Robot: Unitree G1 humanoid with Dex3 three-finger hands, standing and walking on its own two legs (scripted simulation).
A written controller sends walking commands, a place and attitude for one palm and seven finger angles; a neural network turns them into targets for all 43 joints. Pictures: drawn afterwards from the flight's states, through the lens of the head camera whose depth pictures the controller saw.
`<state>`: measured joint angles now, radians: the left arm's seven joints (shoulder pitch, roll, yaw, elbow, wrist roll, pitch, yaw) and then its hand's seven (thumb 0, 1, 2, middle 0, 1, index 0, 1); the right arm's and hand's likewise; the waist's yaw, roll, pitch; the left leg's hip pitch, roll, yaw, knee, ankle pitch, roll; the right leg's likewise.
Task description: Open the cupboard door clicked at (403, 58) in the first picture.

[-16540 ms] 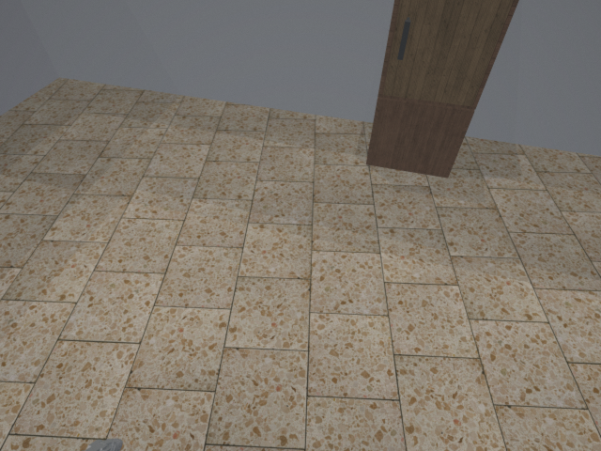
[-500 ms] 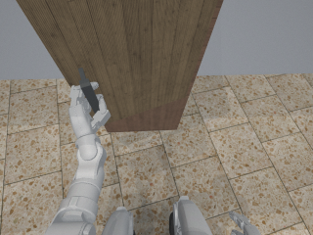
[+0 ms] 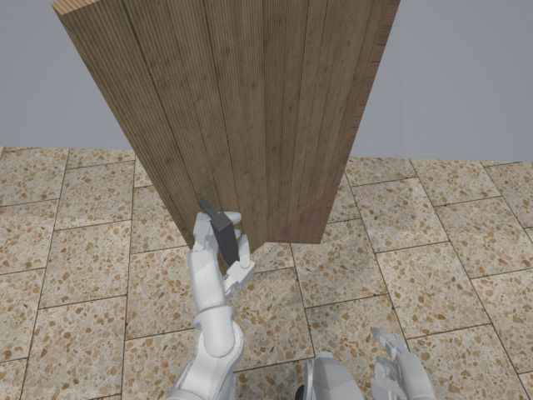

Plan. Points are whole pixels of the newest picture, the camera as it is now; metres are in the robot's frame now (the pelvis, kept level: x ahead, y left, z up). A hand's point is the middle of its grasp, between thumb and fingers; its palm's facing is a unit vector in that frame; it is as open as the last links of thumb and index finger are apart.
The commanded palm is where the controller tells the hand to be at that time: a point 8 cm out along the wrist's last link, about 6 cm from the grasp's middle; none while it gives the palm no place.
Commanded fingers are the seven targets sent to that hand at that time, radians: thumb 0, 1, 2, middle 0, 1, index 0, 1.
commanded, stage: open thumb and fingers to let go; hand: left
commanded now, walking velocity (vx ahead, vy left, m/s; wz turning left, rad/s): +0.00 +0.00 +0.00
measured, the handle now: (219, 233) +0.36 +0.09 +0.01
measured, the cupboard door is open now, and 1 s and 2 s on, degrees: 44 43 46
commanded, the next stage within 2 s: slide the hand sideways off the handle in 0.90 s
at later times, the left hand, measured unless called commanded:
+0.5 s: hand (246, 257) +0.32 +0.04 +0.01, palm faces +0.36 -0.93 -0.05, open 10.5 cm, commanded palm +0.27 +0.09 +0.00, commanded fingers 0.00 -0.50 0.30 -0.30 -1.20 -0.30 -1.20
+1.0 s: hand (244, 258) +0.32 +0.05 +0.01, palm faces +0.30 -0.95 -0.05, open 14.6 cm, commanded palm +0.28 +0.09 +0.00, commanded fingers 0.00 -0.50 0.30 -0.15 -0.30 -0.15 -0.30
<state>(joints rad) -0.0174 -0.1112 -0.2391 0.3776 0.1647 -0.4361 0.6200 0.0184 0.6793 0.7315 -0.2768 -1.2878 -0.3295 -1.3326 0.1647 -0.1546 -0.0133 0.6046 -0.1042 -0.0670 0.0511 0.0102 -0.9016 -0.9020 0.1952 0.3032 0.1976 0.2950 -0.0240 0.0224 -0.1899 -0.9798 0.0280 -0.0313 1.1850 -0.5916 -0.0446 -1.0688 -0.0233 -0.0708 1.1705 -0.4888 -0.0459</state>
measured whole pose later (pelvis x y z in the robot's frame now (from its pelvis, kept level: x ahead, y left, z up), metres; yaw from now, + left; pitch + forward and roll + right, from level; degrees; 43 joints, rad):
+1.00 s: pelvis -0.03 +0.01 -0.01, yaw +0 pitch +21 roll +1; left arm -0.19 -0.14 -0.18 0.53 0.16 -0.47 0.65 -0.01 -0.49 0.30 -0.39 -0.63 -0.38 -0.67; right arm 0.15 -0.17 0.00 0.63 -0.11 -0.08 0.02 0.01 -0.90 -0.90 0.20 0.30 0.20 0.30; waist -0.03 0.02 -0.17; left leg -1.03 0.01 -0.03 1.23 -0.57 -0.03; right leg -1.12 -0.04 -0.06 1.21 -0.46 -0.04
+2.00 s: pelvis -0.02 +0.01 -0.03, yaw +1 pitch +21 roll +0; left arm 0.34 0.09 -0.15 -0.03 -0.05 -0.44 -0.03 -0.01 -0.50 0.30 -0.15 -0.30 -0.16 -0.30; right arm 0.18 -0.22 0.00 0.42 -0.02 -0.07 0.00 0.01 -0.90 -0.90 0.20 0.30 0.20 0.30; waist 0.01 0.02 -0.17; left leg -1.07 0.00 -0.04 1.35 -0.65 -0.03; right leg -1.16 -0.05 -0.07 1.33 -0.54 -0.03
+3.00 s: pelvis +0.01 +0.03 +0.06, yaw +0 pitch +7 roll -1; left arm 0.65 0.30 0.07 -0.40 -0.03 -0.03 0.08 -0.01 -0.25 0.41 -0.17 -0.30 -0.16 -0.30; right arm 0.29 -0.22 0.04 0.43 0.02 -0.07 -0.12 0.01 -0.90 -0.90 0.20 0.30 0.20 0.30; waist 0.02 0.06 -0.13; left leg -0.51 0.01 -0.02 0.90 -0.51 0.00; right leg -0.57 -0.03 -0.06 0.86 -0.40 0.00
